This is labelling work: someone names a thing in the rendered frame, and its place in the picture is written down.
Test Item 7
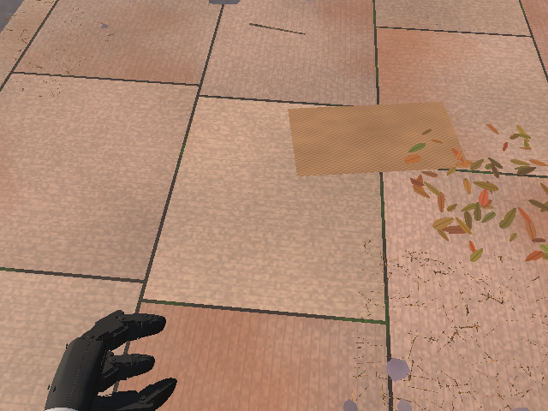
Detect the left robot hand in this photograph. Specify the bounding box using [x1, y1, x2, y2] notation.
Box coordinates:
[44, 310, 177, 411]

